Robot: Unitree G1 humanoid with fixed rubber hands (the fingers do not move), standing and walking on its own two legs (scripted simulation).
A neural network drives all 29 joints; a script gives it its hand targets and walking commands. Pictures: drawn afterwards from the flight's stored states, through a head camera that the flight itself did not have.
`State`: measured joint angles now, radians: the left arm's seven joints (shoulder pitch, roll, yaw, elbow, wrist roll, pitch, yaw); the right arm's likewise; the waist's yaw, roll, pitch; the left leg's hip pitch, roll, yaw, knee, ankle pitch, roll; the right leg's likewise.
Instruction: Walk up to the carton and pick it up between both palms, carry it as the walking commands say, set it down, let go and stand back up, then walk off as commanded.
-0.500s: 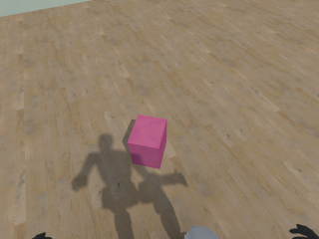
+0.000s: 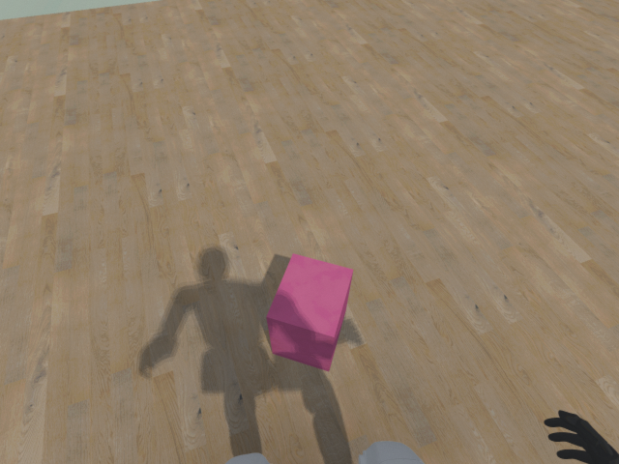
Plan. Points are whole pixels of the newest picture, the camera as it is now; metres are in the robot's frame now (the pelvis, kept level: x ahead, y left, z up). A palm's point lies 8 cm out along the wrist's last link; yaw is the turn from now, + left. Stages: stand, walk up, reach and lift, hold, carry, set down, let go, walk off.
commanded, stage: walk up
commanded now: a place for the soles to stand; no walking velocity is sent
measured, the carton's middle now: (311, 313) +0.61 +0.00 -0.62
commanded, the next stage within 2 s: none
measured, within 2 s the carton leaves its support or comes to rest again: neither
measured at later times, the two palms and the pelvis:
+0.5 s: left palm (89, 409) +0.20 +0.31 -0.07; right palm (562, 425) +0.17 -0.33 -0.09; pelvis +0.07 -0.01 +0.00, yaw +0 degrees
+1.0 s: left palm out of the picture +0.09 +0.44 -0.04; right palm (532, 388) +0.22 -0.29 -0.07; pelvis +0.08 +0.05 +0.00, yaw -4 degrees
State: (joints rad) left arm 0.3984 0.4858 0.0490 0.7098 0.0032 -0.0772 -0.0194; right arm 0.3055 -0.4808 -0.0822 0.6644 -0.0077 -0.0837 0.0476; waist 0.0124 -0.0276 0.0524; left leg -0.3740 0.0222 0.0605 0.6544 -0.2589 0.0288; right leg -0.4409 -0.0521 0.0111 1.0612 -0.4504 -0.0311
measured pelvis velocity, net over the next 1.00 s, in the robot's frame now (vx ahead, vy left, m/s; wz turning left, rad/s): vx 0.08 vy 0.05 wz -0.06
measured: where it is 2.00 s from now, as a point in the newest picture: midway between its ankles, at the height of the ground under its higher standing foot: outside the picture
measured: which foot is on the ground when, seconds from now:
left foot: down 0.00-0.76, up 0.78-1.00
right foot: up 0.00-0.14, down 0.16-1.00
